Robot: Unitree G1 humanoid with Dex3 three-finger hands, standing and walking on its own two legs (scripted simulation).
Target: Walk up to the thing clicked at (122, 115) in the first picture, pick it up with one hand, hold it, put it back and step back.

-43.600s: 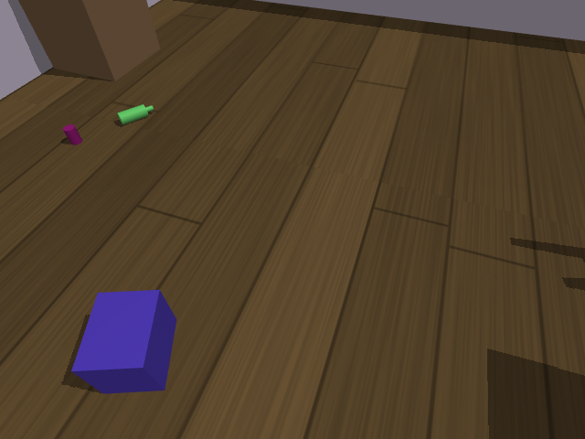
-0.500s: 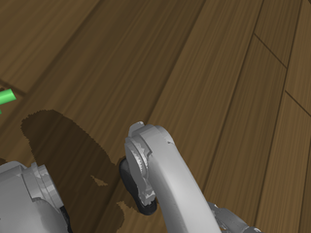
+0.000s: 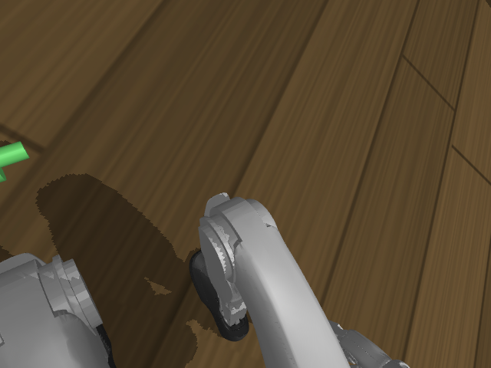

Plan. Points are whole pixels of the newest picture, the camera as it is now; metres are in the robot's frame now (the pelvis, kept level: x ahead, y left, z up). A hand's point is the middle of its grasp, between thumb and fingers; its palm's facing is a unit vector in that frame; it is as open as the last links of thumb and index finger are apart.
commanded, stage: settle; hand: left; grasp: from above
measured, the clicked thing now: out of the picture +0.45 +0.30 -0.27
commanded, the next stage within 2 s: lift in 0.68 s
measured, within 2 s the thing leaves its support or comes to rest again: leaves its support in 0.10 s
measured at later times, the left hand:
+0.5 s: hand out of the picture +0.43 +0.33 -0.16, palm faces -0.40 -0.14 -0.90, open 9.8 cm
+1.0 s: hand out of the picture +0.42 +0.33 -0.10, palm faces -0.42 -0.15 -0.90, open 9.8 cm
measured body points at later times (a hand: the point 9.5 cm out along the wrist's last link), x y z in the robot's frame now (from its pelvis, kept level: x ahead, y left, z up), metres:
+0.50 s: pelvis +0.00 +0.00 +0.02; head +0.23 +0.09 +0.40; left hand +0.44 +0.33 -0.11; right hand +0.10 -0.26 -0.08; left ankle +0.07 +0.13 -0.27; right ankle +0.11 -0.12 -0.27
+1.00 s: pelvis +0.00 -0.01 +0.05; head +0.21 +0.08 +0.44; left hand +0.43 +0.33 -0.05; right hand +0.09 -0.27 -0.06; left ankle +0.07 +0.13 -0.27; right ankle +0.11 -0.12 -0.27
